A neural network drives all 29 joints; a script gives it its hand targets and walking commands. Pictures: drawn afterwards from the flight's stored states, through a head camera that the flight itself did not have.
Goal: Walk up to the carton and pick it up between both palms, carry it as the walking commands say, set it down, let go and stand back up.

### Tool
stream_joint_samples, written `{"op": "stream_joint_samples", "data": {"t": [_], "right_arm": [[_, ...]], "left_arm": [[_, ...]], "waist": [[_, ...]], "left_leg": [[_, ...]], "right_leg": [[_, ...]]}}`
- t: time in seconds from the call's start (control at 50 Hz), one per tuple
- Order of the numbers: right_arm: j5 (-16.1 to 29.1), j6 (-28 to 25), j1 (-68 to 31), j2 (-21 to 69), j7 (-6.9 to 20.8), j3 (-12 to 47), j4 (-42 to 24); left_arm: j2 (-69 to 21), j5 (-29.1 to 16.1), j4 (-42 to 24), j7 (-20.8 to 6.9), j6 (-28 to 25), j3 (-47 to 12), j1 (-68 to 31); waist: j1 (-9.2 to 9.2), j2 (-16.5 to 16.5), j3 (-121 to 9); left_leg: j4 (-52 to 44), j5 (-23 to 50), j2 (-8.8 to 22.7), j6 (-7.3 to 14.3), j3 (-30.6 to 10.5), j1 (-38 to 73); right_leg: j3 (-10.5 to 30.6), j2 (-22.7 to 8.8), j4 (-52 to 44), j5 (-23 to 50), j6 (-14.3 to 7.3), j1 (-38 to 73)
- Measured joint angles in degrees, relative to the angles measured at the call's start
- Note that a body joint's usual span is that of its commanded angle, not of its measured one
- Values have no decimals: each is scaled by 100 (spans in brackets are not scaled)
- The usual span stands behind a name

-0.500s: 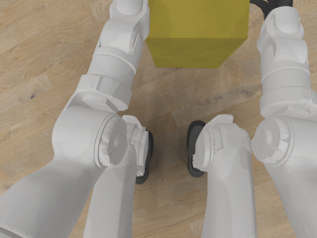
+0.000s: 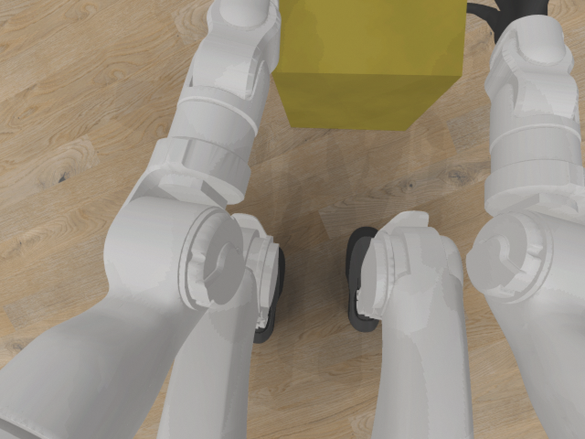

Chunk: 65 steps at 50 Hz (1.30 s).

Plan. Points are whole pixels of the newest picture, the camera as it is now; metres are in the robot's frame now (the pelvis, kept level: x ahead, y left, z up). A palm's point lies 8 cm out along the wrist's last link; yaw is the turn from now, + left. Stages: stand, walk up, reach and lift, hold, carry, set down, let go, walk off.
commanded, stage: set down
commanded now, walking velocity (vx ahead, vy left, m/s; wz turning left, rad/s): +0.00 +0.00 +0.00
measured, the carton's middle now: (358, 33) +0.57 -0.09 -0.28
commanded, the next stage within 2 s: none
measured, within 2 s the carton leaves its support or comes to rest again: neither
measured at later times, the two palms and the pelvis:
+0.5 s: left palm out of the picture +0.57 +0.02 -0.09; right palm (514, 19) +0.53 -0.23 -0.15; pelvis +0.00 +0.00 -0.01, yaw +0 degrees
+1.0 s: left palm out of the picture +0.58 +0.02 -0.09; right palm (503, 35) +0.52 -0.23 -0.17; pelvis +0.00 +0.00 -0.02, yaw +1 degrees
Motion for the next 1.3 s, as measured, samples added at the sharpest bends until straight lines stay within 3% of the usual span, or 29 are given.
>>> {"op": "stream_joint_samples", "data": {"t": [0.62, 0.98, 1.3], "right_arm": [[-87, 28, 0, -99, 30, -8, 268], [-78, -62, 3, -310, -33, 434, 669], [830, -253, 158, -967, -174, 1418, 847]], "left_arm": [[7, 30, 1, -198, -66, 9, 13], [86, 30, 92, -246, -273, 9, -147], [458, -225, 448, -378, -692, -7, -421]], "waist": [[0, 47, 7], [0, 53, 33], [-31, 61, 18]], "left_leg": [[271, -130, -69, -33, -1, -34], [442, -140, -92, -51, 11, -191], [627, -230, -90, -57, 31, -364]], "right_leg": [[0, 28, 274, -152, 0, -11], [0, 29, 450, -159, 0, -171], [-1, 39, 638, -230, 0, -363]]}}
